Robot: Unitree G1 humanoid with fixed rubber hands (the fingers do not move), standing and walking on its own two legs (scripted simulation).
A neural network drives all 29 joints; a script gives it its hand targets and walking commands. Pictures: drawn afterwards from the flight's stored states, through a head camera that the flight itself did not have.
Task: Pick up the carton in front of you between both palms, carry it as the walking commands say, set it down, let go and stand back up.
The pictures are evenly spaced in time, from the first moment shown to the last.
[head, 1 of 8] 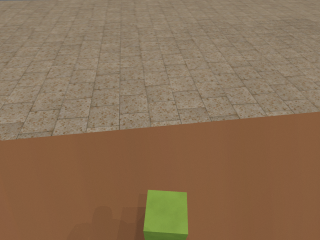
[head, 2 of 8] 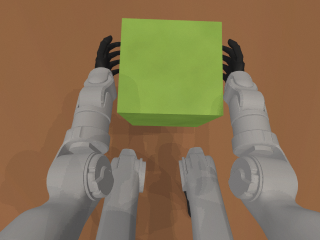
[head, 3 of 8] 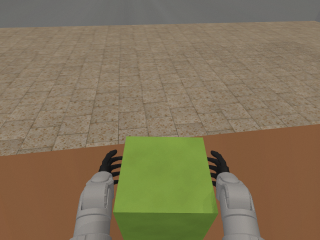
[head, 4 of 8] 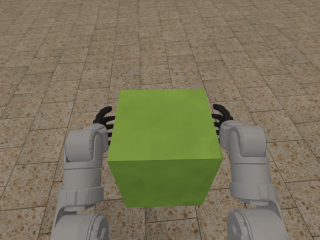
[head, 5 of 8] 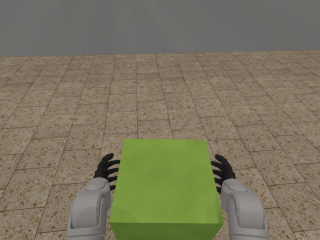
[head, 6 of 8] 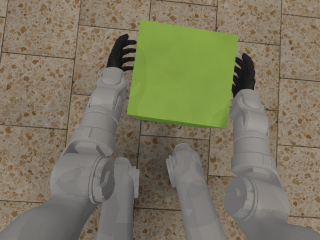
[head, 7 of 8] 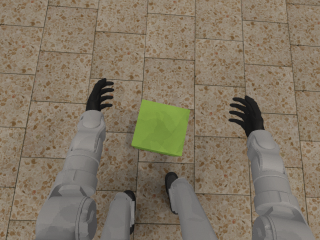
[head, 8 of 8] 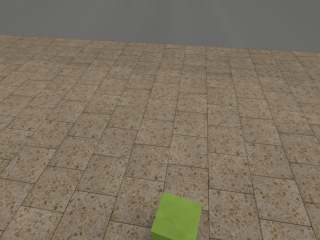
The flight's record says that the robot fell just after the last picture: no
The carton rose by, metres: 0.69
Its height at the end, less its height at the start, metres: -0.10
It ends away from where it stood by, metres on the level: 2.78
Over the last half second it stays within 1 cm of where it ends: yes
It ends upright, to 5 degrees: yes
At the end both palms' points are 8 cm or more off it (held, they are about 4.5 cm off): yes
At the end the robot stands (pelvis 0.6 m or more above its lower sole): yes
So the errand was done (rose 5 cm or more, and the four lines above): yes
